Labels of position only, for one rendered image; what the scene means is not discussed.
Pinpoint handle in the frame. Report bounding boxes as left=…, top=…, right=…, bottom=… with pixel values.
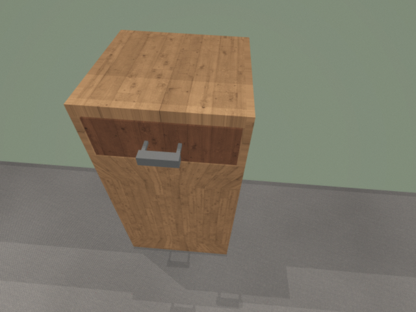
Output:
left=136, top=140, right=182, bottom=168

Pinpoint cabinet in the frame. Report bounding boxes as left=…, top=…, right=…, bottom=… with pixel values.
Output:
left=64, top=30, right=255, bottom=255

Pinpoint drawer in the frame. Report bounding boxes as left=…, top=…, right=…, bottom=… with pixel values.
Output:
left=80, top=116, right=242, bottom=165

